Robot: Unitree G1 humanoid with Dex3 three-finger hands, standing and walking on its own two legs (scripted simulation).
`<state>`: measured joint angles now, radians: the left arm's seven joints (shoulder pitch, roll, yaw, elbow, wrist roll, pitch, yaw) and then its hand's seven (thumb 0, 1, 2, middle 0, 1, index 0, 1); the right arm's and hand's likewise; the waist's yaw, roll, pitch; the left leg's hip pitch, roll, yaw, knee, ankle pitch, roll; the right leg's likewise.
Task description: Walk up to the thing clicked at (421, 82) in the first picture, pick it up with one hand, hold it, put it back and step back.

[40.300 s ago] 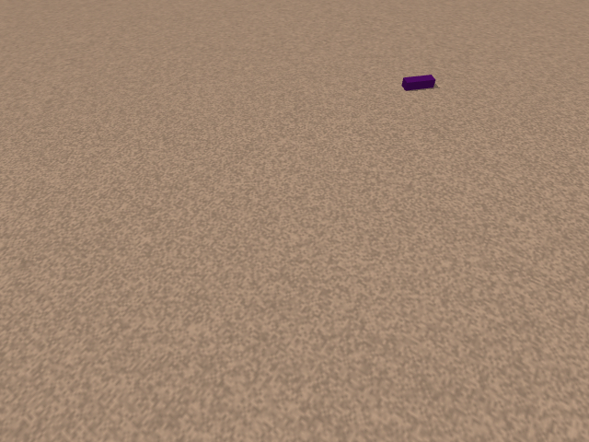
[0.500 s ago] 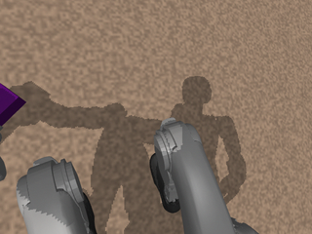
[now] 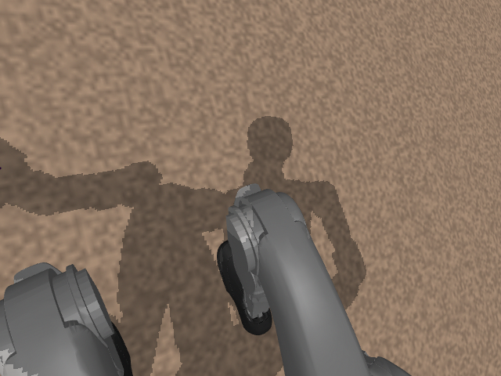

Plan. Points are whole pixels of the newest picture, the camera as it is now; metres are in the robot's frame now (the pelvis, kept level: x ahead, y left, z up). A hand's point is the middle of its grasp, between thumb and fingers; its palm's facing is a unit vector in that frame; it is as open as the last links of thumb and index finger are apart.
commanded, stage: rest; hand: left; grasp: from above
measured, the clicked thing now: out of the picture +0.43 +0.33 -0.27
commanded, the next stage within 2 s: open in 0.30 s
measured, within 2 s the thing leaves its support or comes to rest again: rests again in 0.16 s
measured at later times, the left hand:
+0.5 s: hand out of the picture +0.42 +0.33 -0.24, palm faces -0.30 -0.33 -0.89, open 9.8 cm
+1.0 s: hand out of the picture +0.43 +0.33 -0.24, palm faces -0.31 -0.32 -0.90, open 12.4 cm
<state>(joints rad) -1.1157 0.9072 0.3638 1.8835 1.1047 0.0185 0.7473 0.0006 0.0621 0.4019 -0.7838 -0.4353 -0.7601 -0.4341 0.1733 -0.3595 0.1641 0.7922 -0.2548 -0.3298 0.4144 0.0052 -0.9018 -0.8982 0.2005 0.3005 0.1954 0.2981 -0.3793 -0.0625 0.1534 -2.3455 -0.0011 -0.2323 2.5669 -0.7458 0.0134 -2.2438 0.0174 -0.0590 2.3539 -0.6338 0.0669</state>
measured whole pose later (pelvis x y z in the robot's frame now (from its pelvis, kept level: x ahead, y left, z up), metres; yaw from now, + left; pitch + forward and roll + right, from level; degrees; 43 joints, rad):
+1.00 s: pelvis -0.01 +0.00 +0.01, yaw -1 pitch +26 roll -16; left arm -1.14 1.00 0.27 1.88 1.04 0.01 0.72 0.00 -0.29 0.89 -0.32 -0.89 -0.31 -0.89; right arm 0.15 -0.38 0.25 0.76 -0.24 -0.40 0.43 0.01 -0.89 -0.90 0.20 0.30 0.20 0.30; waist -0.40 -0.11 0.22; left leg -2.31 0.00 -0.27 2.56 -0.74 0.00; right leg -2.20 0.02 -0.10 2.32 -0.61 0.07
